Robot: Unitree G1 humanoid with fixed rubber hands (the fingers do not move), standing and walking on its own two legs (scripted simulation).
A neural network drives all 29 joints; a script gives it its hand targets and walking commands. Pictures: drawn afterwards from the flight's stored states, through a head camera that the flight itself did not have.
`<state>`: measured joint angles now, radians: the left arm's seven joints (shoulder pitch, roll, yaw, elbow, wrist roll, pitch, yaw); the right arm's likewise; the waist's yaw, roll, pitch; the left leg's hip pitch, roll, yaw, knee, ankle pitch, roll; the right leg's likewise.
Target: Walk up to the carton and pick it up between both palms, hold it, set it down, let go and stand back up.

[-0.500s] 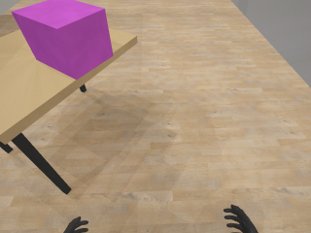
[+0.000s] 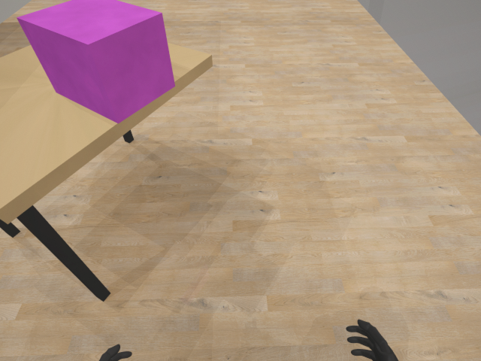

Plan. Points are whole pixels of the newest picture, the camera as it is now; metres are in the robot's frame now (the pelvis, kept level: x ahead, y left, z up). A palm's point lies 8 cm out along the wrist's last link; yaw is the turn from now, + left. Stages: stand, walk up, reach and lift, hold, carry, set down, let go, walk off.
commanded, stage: stand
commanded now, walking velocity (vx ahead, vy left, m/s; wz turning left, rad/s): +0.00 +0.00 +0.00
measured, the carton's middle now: (104, 55) +0.96 +0.41 +0.05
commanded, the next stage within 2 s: none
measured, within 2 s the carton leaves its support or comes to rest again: neither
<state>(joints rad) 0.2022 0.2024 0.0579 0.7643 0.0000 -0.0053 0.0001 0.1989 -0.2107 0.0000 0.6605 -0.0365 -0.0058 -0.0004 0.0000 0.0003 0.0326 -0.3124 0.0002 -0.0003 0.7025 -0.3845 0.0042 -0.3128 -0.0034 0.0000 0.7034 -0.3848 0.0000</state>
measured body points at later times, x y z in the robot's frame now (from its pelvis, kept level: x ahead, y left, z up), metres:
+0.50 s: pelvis -0.01 +0.00 +0.00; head +0.01 +0.00 +0.45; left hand +0.11 +0.25 -0.12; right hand +0.13 -0.24 -0.11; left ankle -0.01 +0.12 -0.72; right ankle -0.01 -0.12 -0.72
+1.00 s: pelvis -0.02 +0.00 +0.00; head -0.02 +0.00 +0.45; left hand +0.08 +0.25 -0.13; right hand +0.10 -0.24 -0.12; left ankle -0.01 +0.12 -0.72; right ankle -0.01 -0.12 -0.72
